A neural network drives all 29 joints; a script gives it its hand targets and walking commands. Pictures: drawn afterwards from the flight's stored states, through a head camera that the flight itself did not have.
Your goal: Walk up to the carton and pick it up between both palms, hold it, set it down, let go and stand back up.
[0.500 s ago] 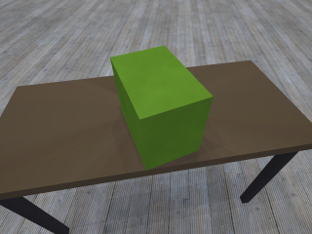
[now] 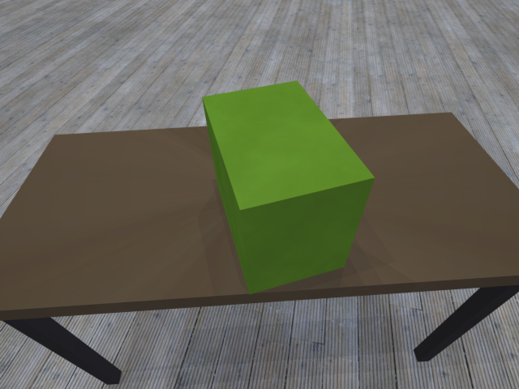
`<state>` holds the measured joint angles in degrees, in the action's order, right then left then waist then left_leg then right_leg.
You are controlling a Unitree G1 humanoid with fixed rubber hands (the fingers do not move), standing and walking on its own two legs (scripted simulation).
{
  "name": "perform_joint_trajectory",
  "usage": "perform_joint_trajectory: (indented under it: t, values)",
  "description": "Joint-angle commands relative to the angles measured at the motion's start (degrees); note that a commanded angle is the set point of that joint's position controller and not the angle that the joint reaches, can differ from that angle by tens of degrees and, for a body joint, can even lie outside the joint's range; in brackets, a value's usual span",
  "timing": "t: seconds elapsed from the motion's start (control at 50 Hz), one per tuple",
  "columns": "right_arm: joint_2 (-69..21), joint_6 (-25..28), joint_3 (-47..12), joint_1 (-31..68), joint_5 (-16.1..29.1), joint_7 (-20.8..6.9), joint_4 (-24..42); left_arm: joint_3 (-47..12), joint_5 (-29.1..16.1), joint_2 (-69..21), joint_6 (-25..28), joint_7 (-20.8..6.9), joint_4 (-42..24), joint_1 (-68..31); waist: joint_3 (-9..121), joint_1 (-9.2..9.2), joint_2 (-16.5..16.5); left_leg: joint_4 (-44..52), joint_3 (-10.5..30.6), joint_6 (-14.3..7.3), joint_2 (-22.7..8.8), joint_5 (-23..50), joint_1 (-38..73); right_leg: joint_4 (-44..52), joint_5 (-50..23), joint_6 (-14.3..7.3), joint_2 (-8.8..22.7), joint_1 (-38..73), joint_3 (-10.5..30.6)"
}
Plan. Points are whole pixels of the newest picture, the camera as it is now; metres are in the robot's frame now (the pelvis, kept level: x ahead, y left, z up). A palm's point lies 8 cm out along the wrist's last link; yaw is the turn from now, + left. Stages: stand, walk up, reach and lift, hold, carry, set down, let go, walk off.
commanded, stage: walk up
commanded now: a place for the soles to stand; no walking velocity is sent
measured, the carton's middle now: (274, 183) +0.48 +0.01 +0.05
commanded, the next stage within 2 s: stand in 1.66 s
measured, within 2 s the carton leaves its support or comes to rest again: neither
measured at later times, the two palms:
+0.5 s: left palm out of the picture +0.03 +0.23 -0.12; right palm (441, 377) +0.19 -0.26 -0.10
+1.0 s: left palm out of the picture +0.08 +0.21 -0.10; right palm out of the picture +0.13 -0.30 -0.11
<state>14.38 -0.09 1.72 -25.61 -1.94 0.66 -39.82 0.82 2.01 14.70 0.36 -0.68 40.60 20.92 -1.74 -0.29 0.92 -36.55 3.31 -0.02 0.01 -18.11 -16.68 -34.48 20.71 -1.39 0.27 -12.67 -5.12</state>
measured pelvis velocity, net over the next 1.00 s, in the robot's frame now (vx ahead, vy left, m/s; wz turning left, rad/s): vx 0.05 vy -0.05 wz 0.09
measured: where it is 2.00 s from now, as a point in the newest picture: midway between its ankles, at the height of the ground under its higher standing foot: outside the picture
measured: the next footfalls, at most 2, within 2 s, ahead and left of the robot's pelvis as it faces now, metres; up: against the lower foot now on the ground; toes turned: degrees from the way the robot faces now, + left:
left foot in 0.48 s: +0.13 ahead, +0.08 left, +0.00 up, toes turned +0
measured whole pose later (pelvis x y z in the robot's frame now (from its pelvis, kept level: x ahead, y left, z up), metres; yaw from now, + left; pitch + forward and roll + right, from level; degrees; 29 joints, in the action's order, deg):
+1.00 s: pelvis +0.05 -0.05 +0.01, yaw +5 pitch -2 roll -1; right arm 14.3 -0.8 0.1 -18.4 -0.8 0.6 -45.2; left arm -0.2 0.2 14.6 0.1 -0.2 40.6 22.2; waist -2.2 -0.3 0.1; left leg -30.0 -0.2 -0.1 -0.8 -11.1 -17.3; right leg -28.5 19.0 -1.7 -1.3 -7.9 -3.5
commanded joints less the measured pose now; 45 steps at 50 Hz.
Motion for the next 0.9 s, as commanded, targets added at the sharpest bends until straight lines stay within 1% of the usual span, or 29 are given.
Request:
perform_joint_trajectory:
  t: [0.0, 0.04, 0.06, 0.1, 0.12, 0.14, 0.16, 0.18, 0.2, 0.22, 0.24, 0.26, 0.28, 0.32, 0.38, 0.42, 0.44, 0.46, 0.48, 0.5, 0.54, 0.6, 0.62, 0.64, 0.66, 0.68, 0.74, 0.82, 0.88]
  values:
    - [7.9, 3.1, 2.7, -2.9, 0.1, 0.4, 5.9, 1.8, -0.5, 8.3, 0.2, 0.6, -6.0, -2.2, 1.9, -0.65, -2.8, 5.7, 9.2, -3.8, -4.1, 17.4, 7.2, 0.4, -12.7, -2.0, 5.0, -5.3, 2.8]
    - [12.3, 2.5, 4.2, -5.5, 0.3, 0.7, 5.1, 1.3, 0.4, 5.9, -0.6, 0.6, -6.8, -1.7, 3.9, -1.50, 3.4, 8.3, 20.9, -10.6, -12.1, 17.3, 10.7, -7.7, -3.2, 0.6, 1.7, -9.0, 1.3]
    - [12.7, 2.0, 4.2, -5.6, 0.2, 0.9, 5.2, 1.4, 0.5, 5.6, -0.8, 0.6, -7.3, -1.8, 3.4, -1.74, 5.2, 9.2, 23.6, -12.7, -13.7, 17.4, 11.2, -8.3, 2.0, 0.8, 1.3, -10.9, 1.6]
    - [12.6, 1.3, 4.0, -3.8, -0.2, 1.5, 6.0, 1.5, 0.3, 5.2, -0.6, 0.5, -8.0, -2.7, 0.7, -1.46, 7.3, 9.6, 24.7, -13.4, -14.9, 18.7, 8.8, -6.8, 8.8, 0.8, 1.6, -12.7, 2.3]
    - [12.1, 0.9, 3.6, -1.5, -0.4, 1.6, 6.7, 1.6, 0.1, 5.2, -0.2, 0.4, -7.9, -1.3, 0.2, -0.31, 7.0, 8.6, 22.1, -12.0, -13.8, 19.0, 6.6, -2.9, 6.0, 0.5, 2.1, -10.3, 2.8]
    - [11.6, 0.7, 3.2, 1.1, -0.2, 1.5, 7.5, 2.1, 0.2, 5.9, 0.4, 0.3, -7.5, 0.9, 0.4, 1.65, 6.0, 5.6, 19.0, -9.4, -11.0, 18.7, 1.8, 3.2, -1.7, -0.3, 2.8, -4.5, 4.0]
    - [9.7, 0.7, 2.5, 3.6, 0.0, 1.2, 8.7, 2.7, 0.6, 7.8, 1.0, 0.3, -6.6, 3.1, 0.7, 3.20, 2.5, 0.3, 13.2, -5.5, -6.8, 18.4, -5.7, 7.8, -8.7, -2.2, 5.4, 3.7, 8.3]
    - [5.9, 0.7, 1.2, 4.1, 0.6, 0.9, 10.0, 4.0, 0.5, 12.1, 1.2, 0.5, -5.9, 3.7, 1.4, 3.60, -5.6, -9.0, 3.5, -0.6, 1.0, 10.1, -12.9, 13.1, -10.3, -5.9, 12.1, 9.6, 17.2]
    - [4.2, 0.5, 0.9, 4.4, 0.3, 1.5, 10.1, 4.3, -0.3, 14.2, 0.8, 0.6, -5.4, 3.7, -0.2, 4.09, -9.3, -12.9, -2.0, 1.2, 3.2, -10.7, -14.9, 14.6, -15.7, -11.3, 19.4, 9.0, 22.2]
    - [4.7, 0.2, 1.0, 6.1, -0.5, 2.0, 10.1, 3.8, 0.1, 12.2, 0.7, 0.8, -5.4, 5.0, -3.1, 4.94, -8.1, -18.3, -0.6, 1.4, 1.3, -17.8, -17.4, 14.4, -23.4, -14.3, 22.4, 8.4, 24.3]
    - [4.6, 0.1, 1.3, 6.3, -0.3, 2.0, 9.7, 3.1, 0.5, 10.0, 0.6, 1.1, -5.1, 5.8, -5.3, 4.58, -5.4, -19.6, 0.8, 1.6, 0.8, -17.9, -19.0, 13.1, -31.9, -14.0, 21.6, 9.4, 21.0]
    - [4.0, 0.4, 1.3, 6.7, 0.1, 1.8, 9.5, 2.7, 0.8, 9.1, 0.4, 1.5, -4.7, 6.1, -6.0, 4.56, -3.9, -17.4, 0.8, 1.3, 0.6, -15.5, -20.3, 11.2, -40.8, -11.9, 19.0, 11.7, 16.5]
    - [3.2, 0.8, 1.3, 7.3, 0.0, 1.3, 9.6, 2.8, 1.0, 9.8, 0.4, 2.0, -4.2, 6.4, -5.3, 4.34, -4.0, -14.9, 0.0, 1.2, 0.0, -12.1, -20.1, 10.4, -44.3, -9.7, 17.8, 13.1, 14.5]
    - [2.1, 1.2, 1.2, 6.8, -0.3, 0.6, 8.9, 2.9, 0.3, 10.6, -0.1, 2.3, -4.2, 4.1, -2.0, 3.34, -7.4, -8.3, -3.7, 1.0, 0.2, -5.8, -13.5, 8.8, -45.4, -6.4, 13.6, 12.4, 8.3]
    - [1.4, 1.2, 1.2, 7.4, -0.3, 0.2, 8.1, 2.4, -1.0, 10.2, -0.6, 2.2, -5.2, 1.4, 2.2, 1.94, -7.4, -2.0, -6.8, 0.3, 1.6, 3.4, -2.3, 6.0, -41.4, -5.4, 11.3, 6.9, 5.2]
    - [2.7, 1.2, 1.6, 5.7, -0.5, 0.4, 7.4, 1.7, -1.9, 10.0, -0.7, 1.8, -6.1, -1.3, 2.0, -0.99, -5.1, 7.4, -5.7, -1.2, 1.1, 14.6, 7.8, 2.7, -34.1, -3.3, 10.5, -1.4, 4.5]
    - [4.8, 1.4, 2.0, 4.3, -0.8, 0.6, 6.9, 1.2, -2.2, 9.0, -0.4, 1.4, -6.4, -1.0, 2.9, -2.06, -3.3, 8.1, -2.1, -2.8, -1.3, 20.1, 13.3, -0.1, -28.3, -1.3, 9.7, -6.1, 4.0]
    - [8.6, 1.4, 2.8, 2.7, -1.2, 0.9, 6.6, 0.3, -2.3, 7.0, -0.1, 1.0, -7.1, 1.5, 5.8, -2.64, 1.7, 7.9, 8.9, -7.4, -9.9, 24.7, 18.6, -6.3, -16.1, 1.7, 7.3, -11.6, 2.2]
    - [10.6, 1.1, 3.3, 2.9, 0.0, 1.1, 6.7, -0.5, -2.3, 4.8, -0.6, 1.2, -6.3, 6.3, 7.9, -1.76, 4.9, 10.6, 19.6, -14.7, -19.4, 24.1, 13.2, -12.5, 5.9, 4.1, 2.9, -6.9, 2.1]
    - [10.9, 0.5, 3.3, 4.2, 1.0, 1.2, 6.0, 0.2, -1.8, 4.9, -1.9, 1.7, -4.9, 6.7, 6.5, -1.70, 5.9, 13.6, 20.9, -18.4, -20.4, 15.5, 6.6, -13.1, 16.4, 3.0, 2.0, -4.1, 4.8]
    - [8.8, 0.0, 2.3, 9.1, 1.4, 1.5, 6.6, 1.0, -1.2, 5.6, -2.3, 1.5, -5.1, 4.7, -0.3, -1.09, 7.0, 17.4, 16.8, -14.9, -16.2, 5.7, -0.8, -11.1, 15.5, 2.5, 1.9, -5.2, 6.2]
    - [9.1, -0.6, 1.5, 15.0, 1.0, 1.2, 6.6, 2.0, -1.3, 6.1, -0.7, 0.6, -2.4, 12.1, 0.6, 3.76, 4.1, 15.1, 8.5, -6.8, -10.0, -4.5, -5.1, 5.2, -1.4, 1.3, 1.4, 2.9, 5.0]
    - [8.0, -0.6, 1.2, 15.0, 1.4, 0.7, 6.5, 2.4, -0.9, 7.1, 0.0, 0.5, -2.3, 11.3, 0.5, 3.40, 2.3, 12.9, 6.1, -4.2, -8.0, -7.2, -6.5, 9.0, -2.3, 0.3, 3.0, 3.4, 8.1]
    - [6.3, -0.7, 0.8, 13.0, 2.1, 0.3, 6.0, 3.0, -0.8, 9.0, 0.4, 0.5, -3.1, 7.3, -1.4, 0.96, -0.7, 10.4, 2.5, -1.8, -4.3, -9.7, -4.9, 12.7, 6.9, -1.3, 5.9, -2.4, 13.7]
    - [5.5, -0.7, 0.9, 11.8, 1.8, 0.1, 4.9, 3.2, -1.5, 9.5, 0.5, 0.3, -3.8, 4.3, -3.5, -0.09, -1.9, 7.5, 0.5, -0.6, -2.3, -7.1, 1.0, 15.9, 14.8, -2.3, 7.4, -10.4, 15.2]
    - [5.5, -0.5, 0.8, 11.5, 1.3, 0.0, 4.5, 2.6, -2.0, 8.6, 0.8, 0.2, -4.5, 2.1, -5.0, -0.91, -3.4, 6.6, 0.6, -0.8, -2.4, -1.6, 4.9, 17.7, 13.7, -2.0, 8.0, -13.7, 15.4]
    - [5.7, 0.9, 0.5, 11.0, 0.7, -0.2, 2.6, 1.7, -2.2, 7.6, 1.8, 0.5, -4.6, 3.5, -3.2, -0.31, -4.8, 7.9, 2.4, -1.8, -4.5, 11.8, 5.6, 15.7, -6.6, 0.0, 7.4, -7.4, 12.4]
    - [6.1, 1.3, 0.2, 10.3, 1.1, 0.1, 1.0, 1.8, -1.8, 7.8, 1.4, 0.5, -4.3, 4.9, -0.4, 0.56, -4.2, 8.4, 1.6, -1.5, -4.1, 11.3, 4.0, 14.4, -8.7, -0.5, 6.5, -1.3, 10.3]
    - [6.0, 1.1, 0.2, 9.0, 1.2, 0.3, 0.2, 1.7, -1.9, 8.0, 1.1, 0.8, -4.1, 5.8, 0.8, 0.87, -0.4, 9.2, 2.0, -1.6, -4.4, 12.7, 4.5, 13.2, -8.9, -0.9, 6.5, -0.6, 10.0]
